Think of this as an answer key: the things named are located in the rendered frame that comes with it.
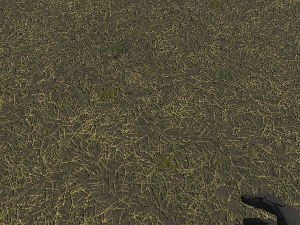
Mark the right robot hand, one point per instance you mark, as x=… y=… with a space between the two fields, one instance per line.
x=286 y=215

